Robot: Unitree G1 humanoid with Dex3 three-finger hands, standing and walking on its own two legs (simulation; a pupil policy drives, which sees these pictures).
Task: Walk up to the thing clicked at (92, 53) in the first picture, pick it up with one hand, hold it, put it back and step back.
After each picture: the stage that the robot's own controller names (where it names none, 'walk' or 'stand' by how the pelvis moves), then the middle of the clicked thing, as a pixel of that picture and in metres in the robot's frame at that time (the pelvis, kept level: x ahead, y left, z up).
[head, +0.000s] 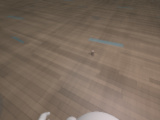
stand; (92, 53) +1.48 -0.09 -0.72
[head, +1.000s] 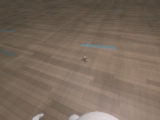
walk; (85, 58) +1.34 +0.18 -0.69
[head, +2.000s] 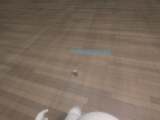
walk; (75, 72) +0.84 +0.31 -0.71
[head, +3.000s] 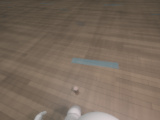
walk; (76, 89) +0.52 +0.22 -0.71
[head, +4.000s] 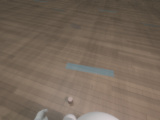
stand; (70, 100) +0.39 +0.19 -0.71
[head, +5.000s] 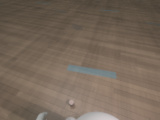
stand; (71, 103) +0.35 +0.19 -0.72
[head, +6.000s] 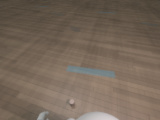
stand; (72, 102) +0.38 +0.19 -0.73
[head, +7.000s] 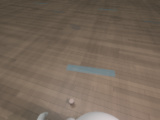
stand; (71, 102) +0.37 +0.20 -0.73
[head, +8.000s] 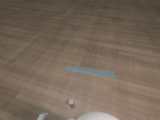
stand; (71, 103) +0.36 +0.20 -0.73
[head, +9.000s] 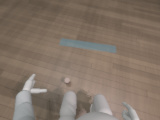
go down; (67, 81) +0.40 +0.20 -0.56
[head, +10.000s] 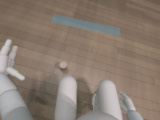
go down; (63, 66) +0.44 +0.22 -0.32
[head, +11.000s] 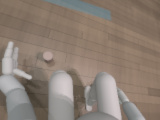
close in; (48, 57) +0.43 +0.26 -0.25
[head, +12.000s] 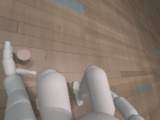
close; (23, 57) +0.43 +0.28 -0.22
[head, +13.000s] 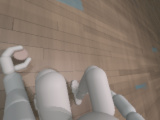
close; (20, 56) +0.42 +0.29 -0.22
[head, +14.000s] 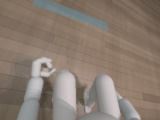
lift; (47, 69) +0.32 +0.26 -0.15
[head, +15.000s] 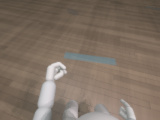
close; (73, 106) +0.23 +0.12 -0.63
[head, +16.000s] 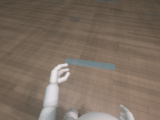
close; (74, 113) +0.20 +0.12 -0.69
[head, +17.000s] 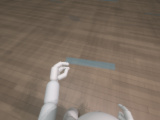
stand; (73, 112) +0.20 +0.12 -0.70
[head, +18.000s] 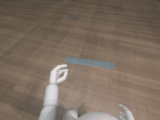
stand; (73, 112) +0.19 +0.13 -0.69
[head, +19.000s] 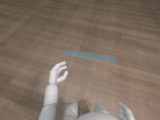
stand; (73, 106) +0.20 +0.12 -0.65
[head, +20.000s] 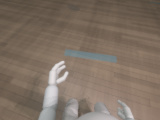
stand; (73, 106) +0.21 +0.12 -0.63
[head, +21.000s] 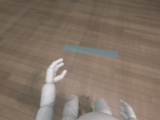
stand; (73, 103) +0.20 +0.12 -0.60
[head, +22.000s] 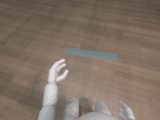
stand; (74, 105) +0.20 +0.12 -0.62
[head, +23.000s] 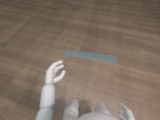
stand; (74, 106) +0.20 +0.12 -0.63
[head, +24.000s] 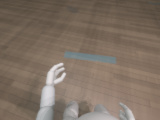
stand; (74, 108) +0.20 +0.12 -0.65
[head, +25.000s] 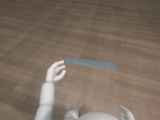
stand; (74, 113) +0.18 +0.12 -0.68
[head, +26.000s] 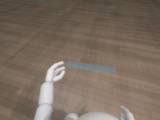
stand; (74, 117) +0.18 +0.12 -0.71
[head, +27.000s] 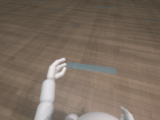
stand; (75, 118) +0.18 +0.12 -0.71
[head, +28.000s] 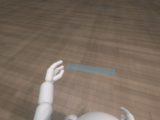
stand; (74, 119) +0.18 +0.12 -0.71
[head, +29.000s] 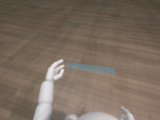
stand; (74, 118) +0.18 +0.12 -0.71
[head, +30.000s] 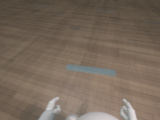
stand; out of the picture +0.18 +0.12 -0.69
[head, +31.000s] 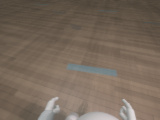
stand; out of the picture +0.18 +0.11 -0.68
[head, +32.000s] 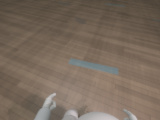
stand; (73, 114) +0.19 +0.12 -0.70
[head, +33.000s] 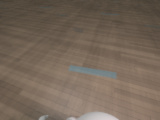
walk; (75, 119) +0.21 +0.12 -0.75
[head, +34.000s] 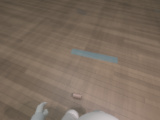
walk; (77, 95) +0.36 +0.10 -0.73
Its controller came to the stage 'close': yes
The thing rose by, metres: 0.23
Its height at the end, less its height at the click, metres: -0.02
